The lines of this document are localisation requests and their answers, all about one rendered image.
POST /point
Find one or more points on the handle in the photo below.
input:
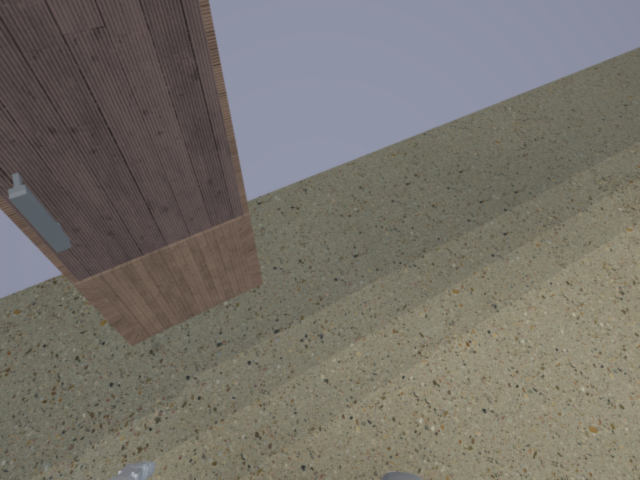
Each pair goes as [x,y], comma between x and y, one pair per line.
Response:
[37,215]

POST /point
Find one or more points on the robot left hand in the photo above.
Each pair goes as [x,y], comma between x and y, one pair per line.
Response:
[139,471]

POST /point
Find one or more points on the cupboard door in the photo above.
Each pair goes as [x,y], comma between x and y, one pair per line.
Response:
[110,112]

